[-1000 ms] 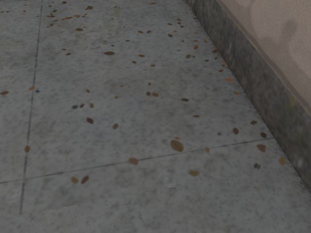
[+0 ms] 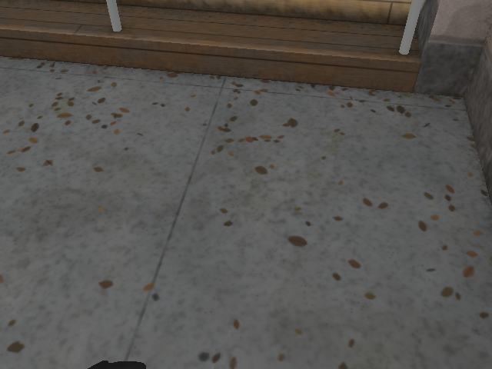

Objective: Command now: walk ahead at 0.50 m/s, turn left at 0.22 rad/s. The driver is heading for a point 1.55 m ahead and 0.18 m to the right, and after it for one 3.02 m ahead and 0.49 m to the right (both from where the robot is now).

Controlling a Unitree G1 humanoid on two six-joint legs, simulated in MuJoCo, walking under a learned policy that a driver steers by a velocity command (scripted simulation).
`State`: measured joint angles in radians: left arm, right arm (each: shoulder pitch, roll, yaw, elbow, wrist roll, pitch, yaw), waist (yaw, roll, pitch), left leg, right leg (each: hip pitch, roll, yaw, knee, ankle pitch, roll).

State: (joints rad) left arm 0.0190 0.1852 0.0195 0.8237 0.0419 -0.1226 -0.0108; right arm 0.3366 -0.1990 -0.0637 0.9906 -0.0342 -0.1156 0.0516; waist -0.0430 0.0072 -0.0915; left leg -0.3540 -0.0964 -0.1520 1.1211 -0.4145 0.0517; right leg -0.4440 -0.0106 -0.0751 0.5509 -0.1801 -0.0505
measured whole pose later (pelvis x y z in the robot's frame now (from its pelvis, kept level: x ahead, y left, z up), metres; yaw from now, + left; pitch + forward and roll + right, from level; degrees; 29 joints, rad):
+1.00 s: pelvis +0.49 +0.01 -0.01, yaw -11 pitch +3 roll +2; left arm 0.01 0.21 0.07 0.80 -0.02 -0.03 -0.05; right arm 0.33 -0.22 -0.08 0.97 0.01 -0.07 -0.04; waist -0.05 -0.02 0.01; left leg 0.08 0.04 0.26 0.33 -0.44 -0.04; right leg -0.60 -0.05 -0.06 0.65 -0.13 -0.10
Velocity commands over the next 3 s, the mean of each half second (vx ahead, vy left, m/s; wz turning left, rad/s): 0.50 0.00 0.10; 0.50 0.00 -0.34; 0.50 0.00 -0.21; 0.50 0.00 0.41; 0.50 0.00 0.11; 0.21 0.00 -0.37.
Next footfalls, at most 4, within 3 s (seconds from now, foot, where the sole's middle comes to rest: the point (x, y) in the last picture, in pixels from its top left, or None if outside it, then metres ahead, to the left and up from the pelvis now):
0.48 left None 0.38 0.14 -0.77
1.02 right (294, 334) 0.65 -0.13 -0.77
1.58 left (250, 234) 1.01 -0.02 -0.77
2.06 right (306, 180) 1.25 -0.24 -0.77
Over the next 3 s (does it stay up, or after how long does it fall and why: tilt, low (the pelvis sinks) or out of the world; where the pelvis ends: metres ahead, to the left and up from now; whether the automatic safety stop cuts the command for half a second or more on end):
stays up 1.46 -0.12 0.00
